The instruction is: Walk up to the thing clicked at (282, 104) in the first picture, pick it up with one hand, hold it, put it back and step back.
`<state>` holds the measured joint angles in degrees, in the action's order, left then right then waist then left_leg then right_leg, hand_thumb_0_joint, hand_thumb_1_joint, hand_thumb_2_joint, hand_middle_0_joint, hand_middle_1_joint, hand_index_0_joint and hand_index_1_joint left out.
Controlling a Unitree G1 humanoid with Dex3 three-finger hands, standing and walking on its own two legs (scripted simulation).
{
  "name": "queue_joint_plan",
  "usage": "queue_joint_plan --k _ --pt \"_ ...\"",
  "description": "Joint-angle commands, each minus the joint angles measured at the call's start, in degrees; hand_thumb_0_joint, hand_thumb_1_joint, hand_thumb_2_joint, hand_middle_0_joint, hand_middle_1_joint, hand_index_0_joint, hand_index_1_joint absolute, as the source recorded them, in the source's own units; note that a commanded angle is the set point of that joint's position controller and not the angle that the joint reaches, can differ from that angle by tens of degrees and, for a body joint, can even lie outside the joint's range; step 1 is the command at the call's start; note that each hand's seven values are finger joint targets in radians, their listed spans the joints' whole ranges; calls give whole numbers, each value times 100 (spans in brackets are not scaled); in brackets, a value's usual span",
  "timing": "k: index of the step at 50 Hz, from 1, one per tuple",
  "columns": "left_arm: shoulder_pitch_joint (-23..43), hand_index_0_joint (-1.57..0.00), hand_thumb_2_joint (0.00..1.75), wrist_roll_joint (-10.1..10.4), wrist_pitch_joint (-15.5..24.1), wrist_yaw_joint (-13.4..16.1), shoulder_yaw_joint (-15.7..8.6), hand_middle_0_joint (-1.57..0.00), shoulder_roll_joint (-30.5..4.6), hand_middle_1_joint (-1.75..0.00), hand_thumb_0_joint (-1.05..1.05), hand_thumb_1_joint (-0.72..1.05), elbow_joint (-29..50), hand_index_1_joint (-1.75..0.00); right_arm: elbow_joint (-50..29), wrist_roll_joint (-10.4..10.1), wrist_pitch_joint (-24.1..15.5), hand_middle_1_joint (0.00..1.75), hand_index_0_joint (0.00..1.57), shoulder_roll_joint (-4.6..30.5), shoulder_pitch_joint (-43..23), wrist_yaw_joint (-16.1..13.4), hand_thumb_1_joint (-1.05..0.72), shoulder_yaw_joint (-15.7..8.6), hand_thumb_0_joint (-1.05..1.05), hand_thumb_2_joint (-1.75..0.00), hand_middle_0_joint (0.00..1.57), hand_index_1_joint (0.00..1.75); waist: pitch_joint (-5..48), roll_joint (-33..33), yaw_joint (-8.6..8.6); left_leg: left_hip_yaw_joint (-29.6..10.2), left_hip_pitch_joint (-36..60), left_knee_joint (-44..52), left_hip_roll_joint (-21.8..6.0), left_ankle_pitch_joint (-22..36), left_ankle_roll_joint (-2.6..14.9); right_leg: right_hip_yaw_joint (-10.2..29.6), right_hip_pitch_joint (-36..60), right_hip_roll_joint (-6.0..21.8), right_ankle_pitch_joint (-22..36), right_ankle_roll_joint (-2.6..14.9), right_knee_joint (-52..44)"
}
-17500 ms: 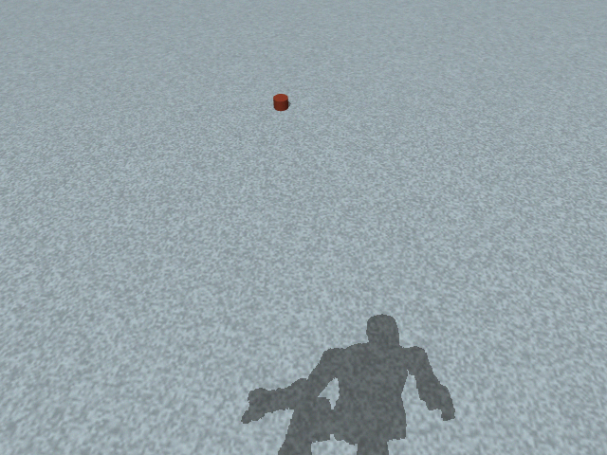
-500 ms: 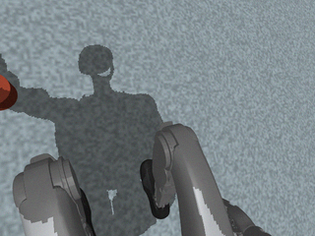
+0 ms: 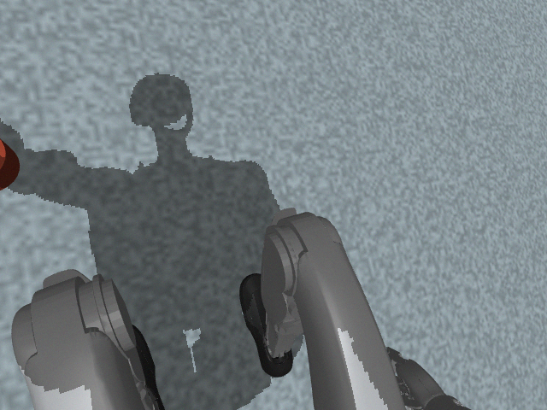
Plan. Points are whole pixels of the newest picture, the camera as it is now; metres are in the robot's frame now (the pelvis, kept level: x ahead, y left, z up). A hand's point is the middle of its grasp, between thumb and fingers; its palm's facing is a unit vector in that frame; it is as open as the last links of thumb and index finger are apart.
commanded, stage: rise first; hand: left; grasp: from above
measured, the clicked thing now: out of the picture +0.51 +0.32 -0.28
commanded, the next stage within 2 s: approach in 0.04 s
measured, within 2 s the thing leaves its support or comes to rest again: neither
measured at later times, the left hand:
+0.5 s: hand out of the picture +0.51 +0.30 -0.16, palm faces -0.39 -0.07 -0.92, open 14.1 cm
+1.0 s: hand out of the picture +0.48 +0.33 -0.18, palm faces -0.48 -0.11 -0.87, open 14.1 cm
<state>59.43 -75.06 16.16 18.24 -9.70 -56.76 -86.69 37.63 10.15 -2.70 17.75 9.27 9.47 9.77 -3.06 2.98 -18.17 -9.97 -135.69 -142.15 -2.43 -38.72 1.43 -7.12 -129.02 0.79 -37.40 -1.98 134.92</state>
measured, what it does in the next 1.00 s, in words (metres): stands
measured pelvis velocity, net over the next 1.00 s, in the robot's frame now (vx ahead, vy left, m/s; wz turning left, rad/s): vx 0.00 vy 0.00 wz -0.01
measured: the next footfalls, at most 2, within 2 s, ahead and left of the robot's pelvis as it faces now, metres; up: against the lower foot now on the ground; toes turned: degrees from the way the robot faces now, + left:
none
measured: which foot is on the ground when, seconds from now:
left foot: down 0.00-1.00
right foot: down 0.00-1.00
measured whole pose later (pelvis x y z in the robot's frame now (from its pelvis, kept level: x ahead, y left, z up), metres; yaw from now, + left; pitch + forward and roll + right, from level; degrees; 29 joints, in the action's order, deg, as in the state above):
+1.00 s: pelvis +0.00 +0.00 +0.00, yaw -1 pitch +30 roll -12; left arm 60.6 -71.6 17.5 13.4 -4.5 -55.8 -80.5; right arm 36.8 10.2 -2.1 19.2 9.2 7.9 11.0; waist -5.9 4.9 -17.0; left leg -10.9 -135.5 -142.5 -2.2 -38.4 1.0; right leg -7.8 -128.6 0.5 -36.9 -1.8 134.7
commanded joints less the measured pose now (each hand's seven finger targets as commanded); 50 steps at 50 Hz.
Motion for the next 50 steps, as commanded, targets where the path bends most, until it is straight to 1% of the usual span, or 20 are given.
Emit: queue_joint_plan --k 1,2,3,5,6,9,13,17,25,33,34,35,36,37,38,39,40,41,46,50 --pt "1581 -6 101 44 59 231 -307 -7 -1847 -100 0 -55 847 -101 1 8 -4 30 20 1688 1185 -93 -89 -553 0 -89 20 30 3606 -2375 -5 469 2943 1419 119 924 -25 -429 1644 -285 991 405 -1260" --pt "1594 -6 103 57 78 246 -389 -8 -1985 -99 0 -56 1002 -100 2 16 14 30 20 1653 1156 -98 -89 -544 0 -89 20 30 3798 -2438 67 478 2996 1438 98 938 -25 -415 1776 -300 1005 395 -1257" --pt "1677 -5 103 87 104 236 -148 -7 -1627 -99 0 -57 1116 -100 -115 20 -2 30 20 1660 1056 -98 -89 -550 0 -89 20 30 3860 -2536 46 473 3122 1441 116 981 -54 -439 1682 -297 1028 415 -1239" --pt "1709 -6 103 94 120 244 -68 -7 -1546 -100 0 -57 1291 -101 -66 21 -19 30 20 1606 1087 -85 -89 -552 0 -90 20 30 4051 -2779 64 468 3311 1466 96 1089 -64 -452 1689 -306 1152 393 -1178" --pt "1595 -5 102 103 94 274 -262 -6 -1787 -100 0 -57 1207 -101 -17 7 -5 30 20 1617 1120 -87 -89 -590 0 -89 20 30 4162 -2658 111 453 3329 1463 85 1078 -42 -438 1730 -317 1149 382 -1196" --pt "1489 -5 102 85 48 275 -186 -6 -1592 -102 0 -57 1037 -103 81 8 -1 30 20 1620 1233 -76 -90 -619 0 -90 20 30 3930 -2547 -1 469 3138 1428 90 1123 -37 -434 1719 -311 1229 380 -1195" --pt "1923 -6 101 194 14 225 490 -6 -667 -104 0 -57 1197 -104 147 -29 -41 30 20 1490 1283 -61 -90 -598 0 -89 20 30 3763 -2508 -216 454 3102 1445 79 965 -28 -453 1519 -330 1170 371 -1302" --pt "2508 -6 102 230 -22 323 700 -6 -481 -104 0 -57 1146 -105 219 -39 -81 30 20 1573 1397 -89 -90 -589 0 -89 20 30 3722 -2446 -436 349 3165 1498 64 826 -53 -529 1381 -323 1105 368 -1266" --pt "2587 -7 103 -162 -581 819 325 -8 -1105 -103 0 -57 524 -104 66 -35 -142 30 20 1555 1372 -92 -90 -429 0 -90 20 30 4037 -2965 -202 514 3392 1551 105 1344 -68 -437 1537 -332 1513 416 -1146" --pt "1784 -6 100 394 -1200 339 211 -6 -1333 -104 0 -57 250 -104 -188 -210 -108 30 20 1581 1249 -48 -90 -304 0 -90 20 30 4033 -2006 -59 656 2441 1418 121 1336 153 -220 2428 -367 1586 298 -1352" --pt "1646 -6 102 440 -1194 208 -43 -7 -1640 -104 0 -58 380 -104 -354 -217 -89 30 20 1669 1103 -61 -90 -330 0 -90 20 30 4049 -1805 -66 646 2345 1420 115 1258 174 -193 2650 -364 1525 279 -1379" --pt "1553 -6 100 501 -1172 13 114 -6 -1472 -105 0 -57 313 -104 -403 -225 -74 30 20 1672 1073 -68 -90 -318 0 -90 20 30 3849 -1696 -84 661 2114 1364 120 1166 187 -152 2639 -362 1417 292 -1411" --pt "1384 -6 100 615 -1112 -106 -94 -6 -1661 -105 0 -57 314 -104 -380 -204 -24 30 20 1716 1078 -99 -90 -344 0 -89 20 30 3847 -1447 -66 645 1946 1332 110 1043 203 -147 2793 -367 1288 279 -1487" --pt "1425 -7 99 640 -1031 -267 76 -6 -1438 -106 0 -57 421 -105 -460 -189 -9 30 20 1700 1016 -118 -90 -328 0 -90 20 30 3756 -1409 -135 647 1905 1301 121 964 191 -123 2784 -362 1174 298 -1492" --pt "1456 -7 98 713 -919 -357 -80 -6 -1602 -107 0 -56 646 -106 -414 -164 26 30 20 1723 1121 -141 -90 -349 0 -89 20 30 3765 -1462 -157 619 1945 1320 109 966 163 -143 2852 -360 1132 302 -1523" --pt "1728 -7 97 713 -785 -483 191 -6 -1324 -108 0 -55 886 -106 -404 -145 33 30 20 1652 1106 -154 -90 -310 0 -90 20 30 3700 -1545 -223 583 1995 1272 98 898 134 -145 2704 -374 1016 335 -1515" --pt "1785 -7 97 718 -644 -516 -32 -6 -1608 -108 0 -55 1038 -107 -417 -121 35 30 20 1768 1139 -187 -90 -345 0 -90 20 30 3663 -1570 -266 551 2025 1254 109 833 102 -214 2606 -368 880 365 -1561" --pt "2007 -7 97 678 -481 -578 118 -6 -1516 -108 0 -55 1297 -107 -391 -98 33 30 20 1737 1191 -196 -90 -325 0 -90 20 30 3651 -1730 -306 530 2194 1242 102 824 60 -218 2511 -367 835 381 -1528" --pt "2150 -7 97 528 298 -353 338 -6 -1252 -105 0 -56 1830 -103 -61 -1 35 30 20 1727 1401 -251 -90 -410 0 -90 20 30 3903 -2482 -301 411 3184 1263 58 791 -129 -467 2016 -361 820 413 -1458" --pt "2164 -6 101 203 340 124 512 -7 -996 -102 0 -57 1319 -102 48 48 70 30 20 1682 1267 -189 -90 -390 0 -90 20 30 3741 -2890 -266 269 3643 1414 31 1077 -174 -609 1464 -356 1015 440 -1200"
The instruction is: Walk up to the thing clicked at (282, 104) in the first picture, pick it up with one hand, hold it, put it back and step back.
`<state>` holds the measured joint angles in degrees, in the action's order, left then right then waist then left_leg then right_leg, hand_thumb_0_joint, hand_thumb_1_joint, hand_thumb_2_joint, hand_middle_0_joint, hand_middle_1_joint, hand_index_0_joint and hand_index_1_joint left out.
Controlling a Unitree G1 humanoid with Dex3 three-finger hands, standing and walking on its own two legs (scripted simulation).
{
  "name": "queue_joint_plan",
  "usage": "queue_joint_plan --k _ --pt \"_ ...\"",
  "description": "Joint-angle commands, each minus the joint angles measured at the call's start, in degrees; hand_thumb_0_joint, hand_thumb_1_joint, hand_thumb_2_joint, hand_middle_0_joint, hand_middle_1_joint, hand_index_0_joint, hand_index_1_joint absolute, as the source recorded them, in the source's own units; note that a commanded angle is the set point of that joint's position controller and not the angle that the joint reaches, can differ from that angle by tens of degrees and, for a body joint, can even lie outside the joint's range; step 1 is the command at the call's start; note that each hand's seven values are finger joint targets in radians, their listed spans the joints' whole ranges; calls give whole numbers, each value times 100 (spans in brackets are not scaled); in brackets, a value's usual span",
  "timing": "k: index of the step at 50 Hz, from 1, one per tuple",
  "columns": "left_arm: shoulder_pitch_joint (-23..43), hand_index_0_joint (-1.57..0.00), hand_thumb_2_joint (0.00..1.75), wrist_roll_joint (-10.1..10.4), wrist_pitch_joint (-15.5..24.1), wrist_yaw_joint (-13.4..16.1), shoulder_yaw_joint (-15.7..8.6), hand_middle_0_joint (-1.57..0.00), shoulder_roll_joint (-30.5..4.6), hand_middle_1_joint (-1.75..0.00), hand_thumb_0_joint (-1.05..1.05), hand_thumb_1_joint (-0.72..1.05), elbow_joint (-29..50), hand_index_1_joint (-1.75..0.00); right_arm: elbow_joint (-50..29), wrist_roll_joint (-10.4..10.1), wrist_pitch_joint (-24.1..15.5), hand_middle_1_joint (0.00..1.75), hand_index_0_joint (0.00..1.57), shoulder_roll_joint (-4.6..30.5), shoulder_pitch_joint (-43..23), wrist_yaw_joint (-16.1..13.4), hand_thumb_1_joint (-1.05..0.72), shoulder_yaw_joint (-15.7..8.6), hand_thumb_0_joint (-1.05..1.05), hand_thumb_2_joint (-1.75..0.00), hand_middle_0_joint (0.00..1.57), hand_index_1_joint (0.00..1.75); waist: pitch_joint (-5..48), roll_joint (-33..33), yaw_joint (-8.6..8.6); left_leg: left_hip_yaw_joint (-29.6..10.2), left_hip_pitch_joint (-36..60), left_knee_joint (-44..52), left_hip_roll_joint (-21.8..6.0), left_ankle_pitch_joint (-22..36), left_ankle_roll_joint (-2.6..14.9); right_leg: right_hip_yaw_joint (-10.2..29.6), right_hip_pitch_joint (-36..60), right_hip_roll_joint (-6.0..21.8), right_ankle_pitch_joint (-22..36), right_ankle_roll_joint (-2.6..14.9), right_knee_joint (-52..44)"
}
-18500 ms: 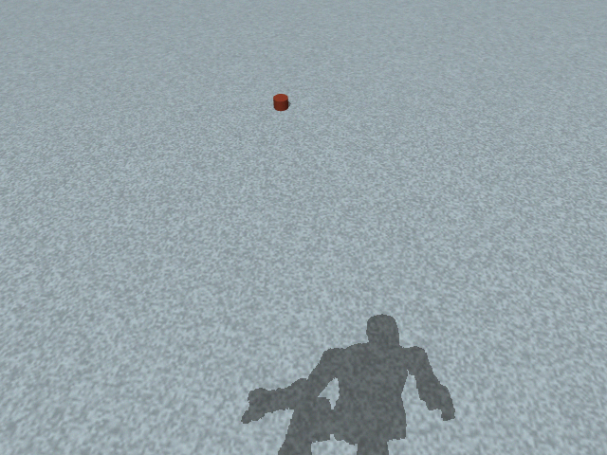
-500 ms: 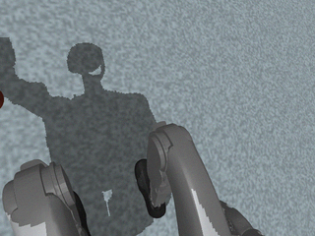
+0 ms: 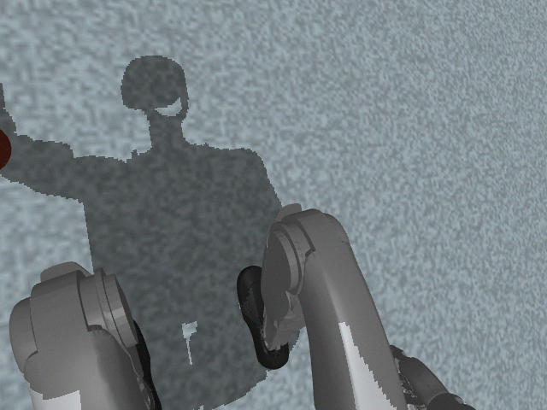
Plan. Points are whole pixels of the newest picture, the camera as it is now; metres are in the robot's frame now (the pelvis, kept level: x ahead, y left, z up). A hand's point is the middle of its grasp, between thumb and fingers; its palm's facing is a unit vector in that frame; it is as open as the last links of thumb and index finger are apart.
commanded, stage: rest palm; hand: left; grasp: from above
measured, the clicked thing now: out of the picture +0.51 +0.32 -0.28
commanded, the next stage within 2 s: close in 1.78 s
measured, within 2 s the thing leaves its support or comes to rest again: neither
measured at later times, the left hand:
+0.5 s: hand out of the picture +0.50 +0.32 -0.23, palm faces -0.46 -0.12 -0.88, open 14.2 cm
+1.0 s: hand out of the picture +0.49 +0.33 -0.24, palm faces -0.46 -0.13 -0.88, open 14.2 cm
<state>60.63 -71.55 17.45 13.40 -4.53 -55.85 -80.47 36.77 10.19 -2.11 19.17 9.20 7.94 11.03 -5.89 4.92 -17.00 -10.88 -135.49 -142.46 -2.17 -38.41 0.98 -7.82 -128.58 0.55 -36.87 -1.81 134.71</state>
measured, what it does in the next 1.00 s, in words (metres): stands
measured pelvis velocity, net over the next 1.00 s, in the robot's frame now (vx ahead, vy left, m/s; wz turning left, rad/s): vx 0.01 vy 0.01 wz -0.05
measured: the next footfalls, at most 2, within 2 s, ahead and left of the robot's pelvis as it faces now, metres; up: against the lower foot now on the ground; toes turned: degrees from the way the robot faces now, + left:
none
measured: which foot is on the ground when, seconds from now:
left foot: down 0.00-1.00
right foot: down 0.00-1.00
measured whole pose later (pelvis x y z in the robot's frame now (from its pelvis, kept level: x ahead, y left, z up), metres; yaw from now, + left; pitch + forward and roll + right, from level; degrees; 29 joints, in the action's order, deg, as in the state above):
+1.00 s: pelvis +0.01 +0.01 -0.01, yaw -3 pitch +28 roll -14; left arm 63.6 -75.3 14.3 27.2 -6.6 -62.5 -95.3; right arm 34.3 13.8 -8.3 20.0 6.9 10.7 17.3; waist -9.2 8.6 -22.8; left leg -13.8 -135.7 -146.0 -2.6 -40.9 1.2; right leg -9.9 -128.0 -0.9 -37.7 -2.9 135.8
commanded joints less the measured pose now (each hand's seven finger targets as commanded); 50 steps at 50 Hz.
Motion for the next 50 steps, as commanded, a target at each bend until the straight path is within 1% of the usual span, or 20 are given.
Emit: queue_joint_plan --k 1,8,13,14,16,18,20,23,26,27,31,35,36,37,38,39,42,44,46,50 --pt "2140 -6 102 -182 185 754 -51 -7 -1095 -102 0 -56 622 -102 130 61 -6 30 20 1532 1277 -12 -89 -514 0 -90 20 30 4021 -3158 -426 352 3674 1473 5 1165 -117 -573 1389 -330 1094 393 -1134" --pt "2139 -5 102 -596 -252 1455 -30 -7 -1131 -97 0 -56 -479 -98 187 98 -164 30 20 1579 1202 99 -89 -405 0 -90 20 30 3611 -3019 -530 355 3388 1473 16 1412 -59 -603 1240 -343 1472 363 -980" --pt "2299 -6 99 -500 -497 1609 -26 -6 -1141 -100 0 -54 -866 -100 48 139 -418 30 20 1667 1161 178 -89 -297 0 -90 20 30 3434 -2821 -766 342 3144 1396 12 1147 -11 -573 1308 -337 1347 325 -990" --pt "2465 -6 98 -473 -506 1655 -254 -6 -1528 -100 0 -54 -642 -100 -20 133 -452 30 20 1708 1116 160 -89 -307 0 -90 20 30 3653 -2799 -676 368 3078 1362 7 1113 10 -542 1478 -350 1328 322 -1037" --pt "2322 -6 98 -449 -589 1627 -289 -6 -1517 -99 0 -54 -872 -100 -98 151 -531 30 20 1714 1125 174 -89 -234 0 -90 20 30 3588 -2661 -757 422 2967 1288 21 1039 44 -504 1589 -346 1275 305 -1030" --pt "2201 -6 99 -419 -620 1660 -488 -6 -1797 -100 0 -54 -968 -100 -64 163 -558 30 20 1763 1163 157 -89 -219 0 -90 20 30 3691 -2783 -701 407 2981 1300 5 1003 21 -512 1669 -351 1215 315 -1022" --pt "2101 -6 98 -368 -642 1585 -501 -6 -1728 -100 0 -54 -1115 -100 -122 187 -604 30 20 1783 1152 165 -89 -170 0 -90 20 30 3443 -2678 -799 402 2829 1233 -1 861 36 -523 1586 -345 1110 306 -1015" --pt "2183 -5 99 -339 -597 1517 -609 -6 -2171 -100 0 -55 -628 -101 -165 181 -601 30 20 1828 1117 123 -89 -127 0 -90 20 30 3811 -2870 -682 434 2853 1161 -12 952 48 -480 1933 -374 1186 319 -1071" --pt "2001 -5 98 -276 -583 1462 -540 -6 -2135 -99 0 -55 -564 -100 -192 193 -598 30 20 1827 1151 125 -89 -83 0 -90 20 30 3835 -2739 -690 447 2769 1076 -33 1075 63 -451 2124 -398 1335 295 -1079" --pt "1806 -5 98 -249 -575 1464 -694 -6 -2278 -99 0 -55 -729 -100 -131 215 -588 30 20 1856 1240 114 -89 -70 0 -90 20 30 3723 -2721 -717 438 2701 1071 -30 1167 49 -494 2202 -403 1385 293 -1065" --pt "1668 -5 99 -186 -529 1363 -506 -6 -2042 -99 0 -55 -571 -99 -154 263 -564 30 20 1812 1222 127 -89 -47 0 -90 20 30 3712 -2843 -719 382 2856 1052 -69 1463 13 -520 2309 -439 1629 288 -1055" --pt "1654 -4 100 -111 -457 1333 -603 -6 -2262 -97 0 -57 -479 -98 -113 277 -560 30 20 1901 1242 151 -90 0 0 -90 20 30 3705 -2791 -744 335 2940 964 -89 1593 -1 -575 2327 -430 1708 298 -1040" --pt "1600 -5 100 -132 -430 1369 -641 -6 -2346 -98 0 -56 -353 -99 -122 273 -530 30 20 1915 1217 140 -89 -19 0 -90 20 30 3828 -2918 -646 314 3027 1045 -89 1618 -20 -587 2392 -451 1695 314 -1049" --pt "1551 -5 100 -138 -412 1393 -622 -6 -2228 -97 0 -55 -477 -98 -131 289 -523 30 20 1937 1210 132 -89 -26 0 -90 20 30 3708 -2924 -684 289 3048 1020 -90 1655 -45 -647 2238 -440 1685 331 -1034" --pt "1515 -5 100 -147 -385 1427 -663 -6 -2254 -97 0 -55 -508 -98 -85 311 -503 30 20 1893 1212 148 -89 21 0 -90 20 30 3683 -3004 -674 265 3112 1062 -93 1651 -63 -678 2199 -435 1648 336 -1006" --pt "1501 -5 100 -204 -359 1418 -501 -6 -2043 -98 0 -55 -694 -99 -143 324 -507 30 20 1909 1163 159 -89 23 0 -90 20 30 3385 -2922 -790 246 3021 1048 -105 1481 -64 -696 1986 -442 1506 349 -998" --pt "1829 -5 101 -245 -285 1482 -470 -6 -2071 -99 0 -55 -445 -100 -127 334 -507 30 20 1907 1132 175 -89 17 0 -90 20 30 3433 -3030 -852 235 3066 1078 -115 1398 -51 -692 2024 -451 1533 310 -1008" --pt "1790 -5 101 -272 -267 1565 -453 -6 -2074 -98 0 -55 -527 -99 -117 348 -535 30 20 1924 1051 182 -89 26 0 -90 20 30 3358 -2992 -815 229 3075 1061 -117 1345 -51 -717 1952 -460 1477 308 -1003" --pt "1764 -6 101 -314 -264 1602 -284 -7 -1821 -100 0 -53 -755 -100 -119 355 -579 30 20 1967 1022 210 -89 24 0 -90 20 30 3099 -2965 -957 177 3136 1079 -128 1285 -75 -767 1721 -445 1425 297 -968" --pt "1951 -6 102 -332 -243 1757 -266 -7 -1931 -102 0 -52 -789 -103 -64 337 -652 30 20 1914 915 230 -89 85 0 -90 20 30 3165 -3042 -875 120 3096 1155 -136 1103 -87 -798 1688 -447 1334 292 -938"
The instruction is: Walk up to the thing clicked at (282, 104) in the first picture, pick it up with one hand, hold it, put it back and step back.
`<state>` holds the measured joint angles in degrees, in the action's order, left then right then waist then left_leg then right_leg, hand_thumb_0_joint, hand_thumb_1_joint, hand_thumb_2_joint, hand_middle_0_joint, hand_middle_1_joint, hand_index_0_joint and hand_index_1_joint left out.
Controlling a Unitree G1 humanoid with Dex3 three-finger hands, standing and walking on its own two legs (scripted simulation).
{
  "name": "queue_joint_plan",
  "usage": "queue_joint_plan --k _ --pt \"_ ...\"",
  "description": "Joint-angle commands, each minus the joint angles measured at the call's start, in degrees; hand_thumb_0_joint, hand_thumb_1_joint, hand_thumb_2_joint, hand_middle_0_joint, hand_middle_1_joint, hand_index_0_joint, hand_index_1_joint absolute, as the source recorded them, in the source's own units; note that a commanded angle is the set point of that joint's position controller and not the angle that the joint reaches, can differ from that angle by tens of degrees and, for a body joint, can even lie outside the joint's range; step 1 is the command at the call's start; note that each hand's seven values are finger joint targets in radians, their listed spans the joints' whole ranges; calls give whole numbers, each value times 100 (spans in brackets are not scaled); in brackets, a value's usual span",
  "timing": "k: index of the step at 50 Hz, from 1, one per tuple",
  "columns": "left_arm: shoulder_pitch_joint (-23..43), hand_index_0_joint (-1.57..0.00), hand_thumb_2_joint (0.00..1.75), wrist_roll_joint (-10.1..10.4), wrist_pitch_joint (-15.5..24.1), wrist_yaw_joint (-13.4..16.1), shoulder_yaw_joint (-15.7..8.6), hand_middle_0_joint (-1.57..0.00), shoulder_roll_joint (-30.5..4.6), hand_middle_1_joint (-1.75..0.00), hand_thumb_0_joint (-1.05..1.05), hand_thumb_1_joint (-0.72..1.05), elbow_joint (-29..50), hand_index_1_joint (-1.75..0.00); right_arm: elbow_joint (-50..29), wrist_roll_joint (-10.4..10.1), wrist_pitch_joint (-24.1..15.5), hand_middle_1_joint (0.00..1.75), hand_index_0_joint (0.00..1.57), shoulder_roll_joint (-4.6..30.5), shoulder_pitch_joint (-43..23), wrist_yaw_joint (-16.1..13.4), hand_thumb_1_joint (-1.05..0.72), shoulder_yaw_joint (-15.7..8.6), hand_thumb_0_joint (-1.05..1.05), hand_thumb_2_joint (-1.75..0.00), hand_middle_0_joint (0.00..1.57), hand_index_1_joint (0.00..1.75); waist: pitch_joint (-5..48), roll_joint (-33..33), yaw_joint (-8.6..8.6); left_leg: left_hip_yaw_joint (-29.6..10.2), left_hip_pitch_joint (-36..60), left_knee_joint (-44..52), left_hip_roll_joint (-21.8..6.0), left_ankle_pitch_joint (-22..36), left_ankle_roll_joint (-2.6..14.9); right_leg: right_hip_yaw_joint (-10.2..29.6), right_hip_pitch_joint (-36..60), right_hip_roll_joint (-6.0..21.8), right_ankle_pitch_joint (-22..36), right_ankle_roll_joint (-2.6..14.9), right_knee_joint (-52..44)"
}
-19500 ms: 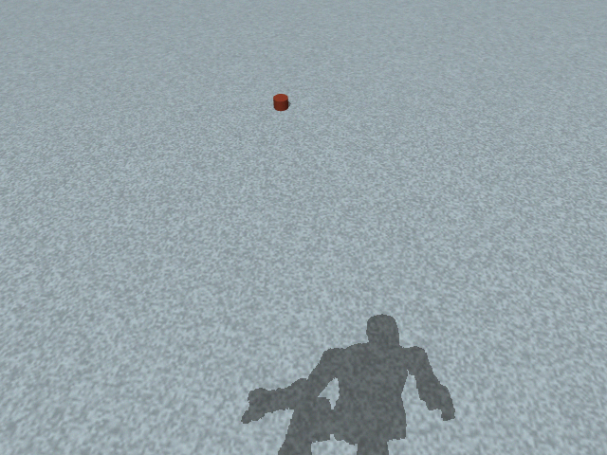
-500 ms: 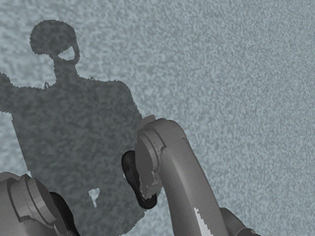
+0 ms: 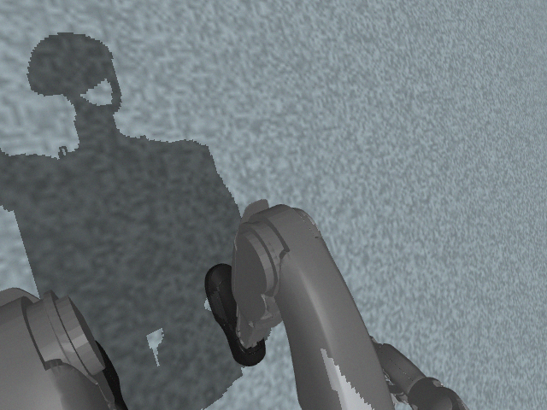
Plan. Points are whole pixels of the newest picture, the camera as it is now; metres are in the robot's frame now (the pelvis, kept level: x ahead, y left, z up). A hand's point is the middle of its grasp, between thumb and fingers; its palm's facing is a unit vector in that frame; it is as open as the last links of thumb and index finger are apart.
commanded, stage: rest palm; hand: left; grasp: from above
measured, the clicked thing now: out of the picture +0.49 +0.35 -0.27
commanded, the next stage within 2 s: close in 0.78 s
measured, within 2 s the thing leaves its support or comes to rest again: neither
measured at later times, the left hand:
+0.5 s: hand out of the picture +0.48 +0.33 -0.24, palm faces -0.43 -0.15 -0.89, open 13.9 cm
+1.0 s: hand out of the picture +0.47 +0.34 -0.25, palm faces -0.43 -0.15 -0.89, open 13.4 cm
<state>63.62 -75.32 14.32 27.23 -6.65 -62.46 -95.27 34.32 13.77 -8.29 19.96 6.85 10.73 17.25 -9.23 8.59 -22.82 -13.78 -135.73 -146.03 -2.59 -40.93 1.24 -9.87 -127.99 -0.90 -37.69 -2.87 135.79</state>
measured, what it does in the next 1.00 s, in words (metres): stands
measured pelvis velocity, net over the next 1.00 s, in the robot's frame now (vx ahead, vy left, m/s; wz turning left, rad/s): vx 0.00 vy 0.00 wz -0.02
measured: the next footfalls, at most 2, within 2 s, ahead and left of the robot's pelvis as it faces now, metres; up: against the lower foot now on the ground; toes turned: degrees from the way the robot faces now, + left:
none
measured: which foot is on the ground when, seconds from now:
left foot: down 0.00-1.00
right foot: down 0.00-1.00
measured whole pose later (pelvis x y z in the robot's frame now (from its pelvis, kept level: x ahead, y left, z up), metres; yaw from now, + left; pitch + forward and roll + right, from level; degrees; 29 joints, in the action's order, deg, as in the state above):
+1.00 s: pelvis +0.00 +0.00 +0.00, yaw -1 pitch +28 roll -15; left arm 64.7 -74.6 14.2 30.7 -5.2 -64.2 -97.2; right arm 34.1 14.4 -10.4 20.1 5.9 11.5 20.4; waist -10.8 9.8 -23.5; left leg -15.0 -135.4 -146.5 -2.8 -41.1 1.1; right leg -10.8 -127.6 -1.6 -37.0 -3.1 135.3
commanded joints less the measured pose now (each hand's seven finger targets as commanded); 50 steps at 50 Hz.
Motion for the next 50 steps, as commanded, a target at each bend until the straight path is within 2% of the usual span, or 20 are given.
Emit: queue_joint_plan --k 1,2,7,8,12,17,20,24,28,32,36,40,41,44,45,46,47,48,49,50 --pt "1520 -7 100 47 37 369 116 -7 -1032 -103 0 -51 503 -103 156 6 -66 30 20 1851 1129 -19 -90 -551 0 -90 20 30 3393 -3327 -372 444 3115 1468 -86 1298 -92 -565 1617 -305 1403 380 -1044" --pt "1630 -7 102 58 43 422 -2 -7 -1146 -103 0 -50 604 -103 181 0 -84 30 20 1866 1154 -16 -89 -523 0 -90 20 30 3447 -3367 -364 377 3170 1559 -99 1385 -123 -626 1603 -302 1454 380 -1027" --pt "1627 -7 97 29 -35 550 120 -6 -1078 -103 0 -50 287 -102 111 13 -173 30 20 1913 1051 39 -90 -481 0 -90 20 30 3313 -3300 -403 357 3032 1535 -101 1284 -112 -616 1579 -313 1428 373 -985" --pt "1707 -6 98 37 -37 602 -2 -6 -1273 -103 0 -51 411 -103 130 -13 -181 30 20 1894 1041 31 -90 -445 0 -90 20 30 3473 -3335 -355 346 3069 1557 -110 1367 -119 -613 1691 -329 1488 378 -1009" --pt "1591 -7 96 7 -135 685 -10 -7 -1313 -103 0 -51 178 -103 69 19 -237 30 20 1941 1045 53 -90 -424 0 -90 20 30 3423 -3289 -402 391 3008 1511 -111 1379 -96 -562 1810 -338 1531 372 -1022" --pt "1715 -7 98 116 -211 625 -23 -6 -1416 -104 0 -51 334 -103 35 -2 -329 30 20 1987 1033 67 -90 -399 0 -90 20 30 3519 -3367 -367 399 3063 1461 -123 1366 -93 -531 1797 -315 1518 359 -1015" --pt "1699 -7 95 177 -245 594 -203 -6 -1626 -104 0 -50 623 -102 122 8 -308 30 20 1955 1182 74 -90 -356 0 -90 20 30 3825 -3518 -370 435 3184 1395 -142 1756 -96 -510 2149 -323 1836 348 -1044" --pt "1480 -7 95 309 -276 457 -134 -6 -1536 -105 0 -49 243 -104 96 -15 -307 30 20 1923 1168 84 -90 -307 0 -90 20 30 3430 -3108 -433 480 2690 1334 -112 1433 -28 -514 2144 -354 1609 330 -1139" --pt "1423 -7 99 317 -237 366 -254 -7 -1823 -103 0 -50 554 -103 99 -24 -218 30 20 1968 1144 27 -90 -323 0 -90 20 30 3792 -3289 -233 478 2867 1364 -124 1655 -54 -504 2348 -360 1738 368 -1149" --pt "1265 -8 100 393 -161 280 -40 -8 -1405 -107 0 -47 254 -106 67 5 -176 30 20 1941 1118 17 -90 -312 0 -90 20 30 3417 -3011 -404 434 2670 1331 -115 1475 -37 -569 2166 -381 1604 354 -1167" --pt "1426 -9 101 361 -30 283 -135 -8 -1698 -107 0 -46 682 -107 79 -11 -155 30 20 1955 1139 -4 -90 -259 0 -90 20 30 3526 -3185 -325 409 2870 1380 -137 1512 -66 -564 2195 -356 1594 362 -1170" --pt "1326 -9 98 294 72 365 57 -7 -1436 -108 0 -45 495 -106 56 6 -184 30 20 1971 1050 0 -90 -283 0 -90 20 30 3340 -3193 -412 364 2945 1421 -147 1389 -91 -607 2044 -372 1503 358 -1101" --pt "1529 -9 98 271 112 434 -64 -8 -1635 -108 0 -45 754 -107 99 18 -173 30 20 1926 1038 -6 -90 -235 0 -90 20 30 3484 -3319 -361 338 2992 1448 -164 1411 -105 -637 2053 -376 1521 360 -1114" --pt "1476 -10 102 186 79 509 51 -9 -1543 -109 0 -44 578 -108 83 28 -187 30 20 1971 955 -8 -90 -287 0 -90 20 30 3469 -3415 -357 341 3111 1457 -177 1400 -120 -614 1992 -383 1531 365 -1095" --pt "1586 -11 94 176 74 556 -8 -8 -1578 -110 0 -41 674 -107 95 19 -190 30 20 1948 966 -10 -89 -286 0 -90 20 30 3526 -3437 -347 319 3112 1480 -175 1402 -132 -638 1950 -377 1535 369 -1082" --pt "1528 -11 91 132 49 575 140 -8 -1404 -109 0 -40 532 -105 84 34 -195 30 20 1985 965 -8 -89 -319 0 -90 20 30 3433 -3527 -389 347 3140 1518 -166 1418 -143 -616 1964 -387 1552 388 -1092" --pt "1543 -10 90 140 16 599 18 -7 -1513 -109 0 -41 584 -105 116 36 -208 30 20 1973 995 1 -89 -302 0 -90 20 30 3469 -3553 -342 312 3217 1501 -184 1505 -156 -649 1863 -363 1602 373 -1044" --pt "1613 -11 90 117 2 610 196 -8 -1321 -109 0 -40 517 -105 91 49 -213 30 20 1966 937 12 -89 -309 0 -90 20 30 3374 -3648 -364 304 3156 1557 -181 1470 -174 -669 1764 -381 1565 401 -1024" --pt "1355 -11 89 157 -49 648 74 -8 -1396 -110 0 -39 39 -105 103 62 -207 30 20 1984 930 7 -89 -294 0 -90 20 30 3176 -3323 -410 276 2993 1580 -176 1277 -151 -699 1782 -393 1438 383 -1075" --pt "1442 -11 89 129 -53 642 99 -8 -1432 -110 0 -39 203 -106 105 28 -216 30 20 2000 909 12 -89 -293 0 -90 20 30 3125 -3327 -400 284 2885 1564 -176 1206 -142 -673 1707 -382 1392 374 -1075"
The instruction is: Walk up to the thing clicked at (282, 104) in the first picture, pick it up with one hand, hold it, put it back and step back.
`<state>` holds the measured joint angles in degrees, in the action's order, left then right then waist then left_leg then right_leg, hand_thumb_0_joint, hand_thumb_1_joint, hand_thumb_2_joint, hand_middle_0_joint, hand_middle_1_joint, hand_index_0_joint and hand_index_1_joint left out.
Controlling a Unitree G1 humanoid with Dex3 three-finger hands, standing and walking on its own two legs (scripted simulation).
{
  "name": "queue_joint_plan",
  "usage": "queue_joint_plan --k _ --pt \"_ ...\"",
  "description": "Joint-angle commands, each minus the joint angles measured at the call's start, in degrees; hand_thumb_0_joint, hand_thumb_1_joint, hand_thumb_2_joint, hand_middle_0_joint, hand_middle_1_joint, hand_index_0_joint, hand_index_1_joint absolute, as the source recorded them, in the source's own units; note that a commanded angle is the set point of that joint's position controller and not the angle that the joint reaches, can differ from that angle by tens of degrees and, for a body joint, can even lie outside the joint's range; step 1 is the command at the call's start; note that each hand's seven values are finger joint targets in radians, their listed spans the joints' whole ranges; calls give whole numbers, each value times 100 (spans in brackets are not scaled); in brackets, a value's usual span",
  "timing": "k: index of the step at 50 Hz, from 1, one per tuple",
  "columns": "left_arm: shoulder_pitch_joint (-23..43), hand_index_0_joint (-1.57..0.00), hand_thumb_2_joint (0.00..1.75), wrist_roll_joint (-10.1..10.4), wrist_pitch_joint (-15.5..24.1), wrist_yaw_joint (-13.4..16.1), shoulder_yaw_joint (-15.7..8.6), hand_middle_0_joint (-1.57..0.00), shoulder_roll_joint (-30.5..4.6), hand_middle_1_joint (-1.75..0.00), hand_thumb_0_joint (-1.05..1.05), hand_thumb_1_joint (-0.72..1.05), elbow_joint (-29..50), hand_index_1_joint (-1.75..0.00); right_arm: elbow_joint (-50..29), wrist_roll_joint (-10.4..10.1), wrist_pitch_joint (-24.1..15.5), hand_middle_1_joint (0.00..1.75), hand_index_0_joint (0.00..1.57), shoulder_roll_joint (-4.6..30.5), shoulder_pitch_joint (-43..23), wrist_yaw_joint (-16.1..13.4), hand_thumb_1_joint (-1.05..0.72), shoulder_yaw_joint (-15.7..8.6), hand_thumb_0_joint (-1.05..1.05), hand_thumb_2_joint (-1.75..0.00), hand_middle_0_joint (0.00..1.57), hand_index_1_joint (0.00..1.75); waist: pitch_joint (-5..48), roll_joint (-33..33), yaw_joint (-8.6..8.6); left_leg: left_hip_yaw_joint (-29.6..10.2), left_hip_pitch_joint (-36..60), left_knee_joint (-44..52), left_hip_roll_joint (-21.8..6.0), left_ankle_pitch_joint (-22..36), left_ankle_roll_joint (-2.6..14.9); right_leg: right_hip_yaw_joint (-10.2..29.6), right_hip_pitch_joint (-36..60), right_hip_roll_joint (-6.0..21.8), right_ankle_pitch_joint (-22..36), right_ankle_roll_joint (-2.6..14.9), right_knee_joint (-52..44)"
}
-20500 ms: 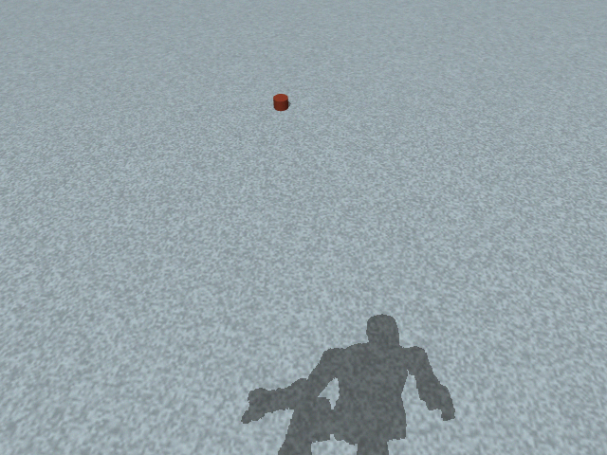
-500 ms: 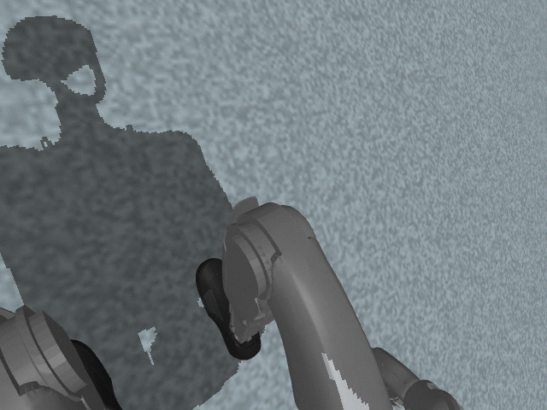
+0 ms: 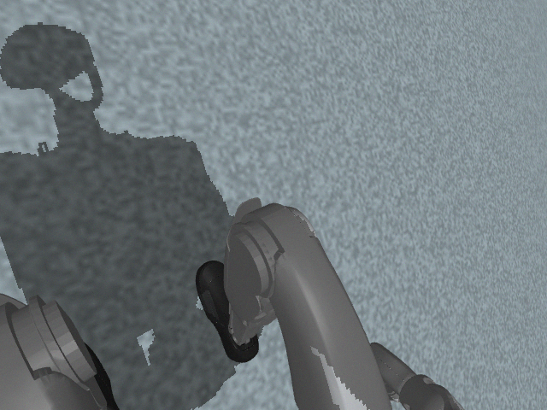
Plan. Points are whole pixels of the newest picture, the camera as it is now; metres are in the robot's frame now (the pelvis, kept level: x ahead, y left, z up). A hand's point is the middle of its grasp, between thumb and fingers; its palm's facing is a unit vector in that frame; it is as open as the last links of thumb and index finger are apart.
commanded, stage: close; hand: left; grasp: from above
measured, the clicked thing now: out of the picture +0.48 +0.36 -0.27
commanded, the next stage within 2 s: settle in 1.42 s
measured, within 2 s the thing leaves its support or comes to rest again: leaves its support in 1.82 s
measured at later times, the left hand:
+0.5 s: hand out of the picture +0.47 +0.34 -0.25, palm faces -0.44 -0.17 -0.88, open 12.7 cm
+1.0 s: hand out of the picture +0.46 +0.35 -0.25, palm faces -0.44 -0.17 -0.88, open 11.7 cm
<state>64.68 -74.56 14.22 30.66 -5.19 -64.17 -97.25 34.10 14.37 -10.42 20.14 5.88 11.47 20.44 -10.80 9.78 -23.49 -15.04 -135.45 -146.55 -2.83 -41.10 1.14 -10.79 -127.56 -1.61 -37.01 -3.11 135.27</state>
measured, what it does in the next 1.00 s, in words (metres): stands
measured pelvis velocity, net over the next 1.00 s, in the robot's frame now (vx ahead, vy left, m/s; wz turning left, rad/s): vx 0.00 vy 0.00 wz -0.01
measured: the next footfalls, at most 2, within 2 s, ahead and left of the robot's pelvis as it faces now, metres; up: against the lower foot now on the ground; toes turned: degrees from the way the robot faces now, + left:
none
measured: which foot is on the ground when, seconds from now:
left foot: down 0.00-1.00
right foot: down 0.00-1.00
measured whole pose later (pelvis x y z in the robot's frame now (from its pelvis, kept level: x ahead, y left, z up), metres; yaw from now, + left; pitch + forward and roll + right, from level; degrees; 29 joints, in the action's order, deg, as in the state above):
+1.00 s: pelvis +0.00 +0.00 +0.00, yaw +0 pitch +27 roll -15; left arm 64.8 -72.3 13.6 28.7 -5.6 -65.8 -97.0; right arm 34.3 14.2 -10.1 20.3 5.6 10.9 21.9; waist -12.2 9.8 -24.1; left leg -15.3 -135.4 -146.5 -3.0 -41.0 1.0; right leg -11.0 -127.8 -1.9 -36.5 -3.2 135.0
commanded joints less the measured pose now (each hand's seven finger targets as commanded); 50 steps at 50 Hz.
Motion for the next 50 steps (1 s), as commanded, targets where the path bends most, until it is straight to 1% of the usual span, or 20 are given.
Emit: queue_joint_plan --k 1,2,4,7,10,12,14,17,20,22,24,28,31,33,37,38,41,42,47,50 --pt "1391 -11 90 74 -55 296 -84 -8 -1245 -109 0 -39 471 -105 128 -25 -17 30 20 1965 1043 -49 -89 -601 0 -90 20 30 3341 -3497 -334 407 2978 1612 -159 1334 -143 -564 1694 -287 1417 391 -1024" --pt "1497 -12 89 37 -87 272 45 -8 -1147 -111 0 -38 523 -106 91 -19 -46 30 20 2000 1048 -44 -89 -634 0 -90 20 30 3351 -3550 -384 417 2992 1599 -152 1333 -135 -561 1646 -288 1425 395 -978" --pt "1572 -13 88 60 -110 284 -186 -9 -1444 -109 0 -37 712 -105 172 -39 -40 30 20 1942 1070 -33 -89 -577 0 -90 20 30 3561 -3583 -295 399 3047 1591 -163 1459 -137 -550 1759 -266 1511 381 -996" --pt "1398 -13 89 164 -136 216 -144 -10 -1292 -109 0 -37 525 -105 180 -36 -79 30 20 1886 1019 5 -89 -506 0 -90 20 30 3457 -3411 -374 422 2931 1477 -169 1514 -108 -522 1789 -248 1586 351 -993" --pt "1607 -15 87 187 -129 182 -213 -11 -1436 -108 0 -35 786 -104 222 -51 -39 30 20 1887 1113 -23 -89 -526 0 -90 20 30 3749 -3639 -349 402 3185 1520 -186 1781 -147 -525 1912 -254 1725 364 -995" --pt "1252 -15 85 220 -164 111 -17 -11 -1173 -108 0 -34 180 -103 166 -21 -14 30 20 1916 1043 -35 -89 -540 0 -90 20 30 3434 -3390 -420 433 2904 1522 -162 1527 -109 -531 1934 -305 1576 371 -1052" --pt "1314 -15 87 223 -148 65 34 -10 -1246 -110 0 -34 290 -106 105 -31 6 30 20 1957 1048 -58 -89 -531 0 -90 20 30 3385 -3305 -426 484 2777 1511 -131 1384 -80 -512 2017 -323 1486 370 -1110" --pt "1609 -17 87 236 -67 55 -132 -13 -1523 -108 0 -32 856 -104 130 -40 17 30 20 1919 1077 -83 -89 -485 0 -90 20 30 3663 -3591 -304 453 3028 1511 -159 1494 -109 -507 1960 -272 1516 382 -1062" --pt "1309 -19 86 230 -13 90 -92 -15 -1455 -106 0 -30 650 -102 79 -27 29 30 20 1906 1074 -85 -89 -418 0 -90 20 30 3672 -3386 -349 462 2981 1452 -155 1603 -86 -514 2184 -292 1646 363 -1062" --pt "1488 -19 87 206 23 150 -183 -15 -1614 -106 0 -29 867 -102 124 -19 50 30 20 1907 1101 -99 -89 -419 0 -90 20 30 3856 -3508 -310 464 3045 1471 -161 1706 -97 -519 2248 -313 1721 362 -1075" --pt "1165 -18 83 198 -27 152 -86 -14 -1433 -105 0 -29 380 -100 97 8 29 30 20 1880 1058 -84 -89 -404 0 -90 20 30 3479 -3354 -364 486 2866 1431 -157 1574 -77 -518 2098 -322 1625 354 -1070" --pt "1614 -21 85 157 -49 244 -252 -17 -1743 -105 0 -27 968 -101 79 -22 29 30 20 2007 1048 -116 -89 -496 0 -90 20 30 3752 -3694 -243 478 3043 1505 -174 1545 -112 -496 2008 -303 1560 403 -1056" --pt "1337 -26 85 172 -118 247 -271 -22 -1592 -103 0 -20 601 -99 148 1 18 30 20 1964 1133 -84 -89 -467 0 -90 20 30 3570 -3613 -357 449 2994 1510 -184 1617 -117 -531 1988 -295 1636 375 -1051" --pt "1064 -27 86 196 -195 158 -106 -23 -1363 -104 0 -18 288 -100 91 3 -4 30 20 1973 1094 -75 -89 -491 0 -90 20 30 3287 -3299 -416 491 2767 1485 -167 1451 -78 -519 1951 -326 1544 353 -1095" --pt "1458 -30 82 283 -155 73 -298 -26 -1718 -103 0 -15 847 -98 115 -52 -5 30 20 1970 1127 -103 -89 -474 0 -90 20 30 3534 -3390 -301 484 2790 1464 -163 1393 -63 -475 2020 -277 1466 362 -1144" --pt "1329 -30 83 286 -157 35 -172 -26 -1531 -103 0 -14 646 -98 70 -55 -8 30 20 2040 1089 -121 -89 -556 0 -90 20 30 3536 -3308 -314 462 2853 1502 -166 1329 -72 -476 1971 -287 1390 384 -1119" --pt "1301 -30 78 341 -66 -4 -223 -25 -1534 -102 0 -13 847 -96 126 -42 1 30 20 1912 1132 -108 -89 -447 0 -90 20 30 3694 -3373 -339 408 3008 1489 -185 1554 -105 -539 2094 -285 1562 355 -1087" --pt "1225 -32 79 312 -68 -30 -104 -27 -1400 -102 0 -11 672 -96 120 -49 6 30 20 1908 1061 -112 -89 -459 0 -90 20 30 3596 -3365 -362 436 2933 1444 -174 1508 -96 -525 2033 -288 1536 364 -1069" --pt "1318 -39 82 277 -19 27 -131 -35 -1583 -102 0 -2 718 -97 156 -53 49 30 20 1958 1077 -139 -89 -475 0 -90 20 30 3654 -3524 -267 445 3044 1496 -173 1581 -116 -521 2072 -296 1571 383 -1081" --pt "1265 -44 82 249 1 37 -30 -39 -1443 -101 0 4 657 -96 123 -18 55 30 20 1929 1063 -123 -89 -404 0 -90 20 30 3374 -3411 -381 457 2842 1478 -163 1420 -91 -538 1992 -312 1490 362 -1111"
